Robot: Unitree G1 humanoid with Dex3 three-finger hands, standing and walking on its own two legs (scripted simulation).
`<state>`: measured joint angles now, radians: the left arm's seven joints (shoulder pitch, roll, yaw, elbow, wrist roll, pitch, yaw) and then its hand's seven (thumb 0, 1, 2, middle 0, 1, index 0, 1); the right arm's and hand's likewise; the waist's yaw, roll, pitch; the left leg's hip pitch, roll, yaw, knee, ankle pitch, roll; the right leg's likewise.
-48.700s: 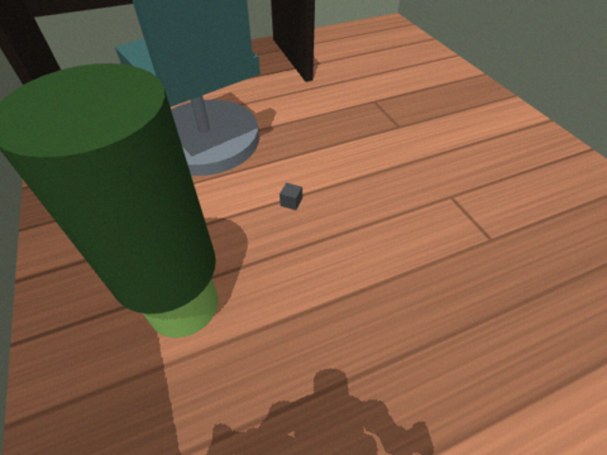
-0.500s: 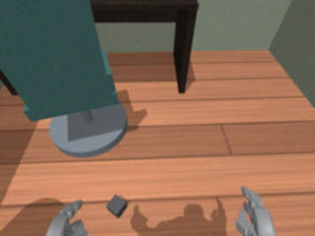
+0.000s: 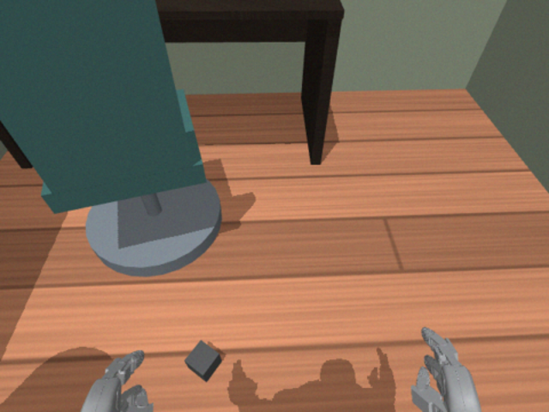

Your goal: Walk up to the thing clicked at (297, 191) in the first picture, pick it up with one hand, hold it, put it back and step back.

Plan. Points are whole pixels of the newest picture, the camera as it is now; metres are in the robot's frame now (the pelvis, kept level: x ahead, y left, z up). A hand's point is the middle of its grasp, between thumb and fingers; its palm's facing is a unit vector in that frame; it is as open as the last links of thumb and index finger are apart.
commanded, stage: home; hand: left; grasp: from above
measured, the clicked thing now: (203, 361) +0.42 +0.22 -0.67
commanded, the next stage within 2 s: stand in 0.32 s
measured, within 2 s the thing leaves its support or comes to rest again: neither
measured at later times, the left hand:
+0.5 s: hand out of the picture +0.16 +0.19 -0.07, palm faces +0.00 -0.96 -0.29, open 7.4 cm
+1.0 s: hand out of the picture +0.06 +0.24 -0.11, palm faces +0.01 -0.95 -0.32, open 7.4 cm
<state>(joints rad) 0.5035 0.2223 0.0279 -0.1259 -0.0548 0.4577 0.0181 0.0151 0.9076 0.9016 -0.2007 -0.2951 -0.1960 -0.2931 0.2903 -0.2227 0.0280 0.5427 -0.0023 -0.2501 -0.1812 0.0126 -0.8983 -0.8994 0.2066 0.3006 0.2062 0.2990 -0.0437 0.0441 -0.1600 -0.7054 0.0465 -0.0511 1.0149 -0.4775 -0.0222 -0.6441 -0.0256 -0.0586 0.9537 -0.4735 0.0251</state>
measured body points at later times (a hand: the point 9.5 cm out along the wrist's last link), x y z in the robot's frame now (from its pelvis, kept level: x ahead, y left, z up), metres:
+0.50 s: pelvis -0.01 +0.00 +0.01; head +0.02 +0.01 +0.46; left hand +0.16 +0.24 -0.05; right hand +0.15 -0.25 -0.08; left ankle +0.02 +0.13 -0.68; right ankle +0.00 -0.14 -0.68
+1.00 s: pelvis +0.00 +0.01 +0.05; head +0.01 +0.01 +0.50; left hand +0.06 +0.29 -0.08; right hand +0.08 -0.27 -0.08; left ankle +0.02 +0.13 -0.68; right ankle +0.00 -0.14 -0.68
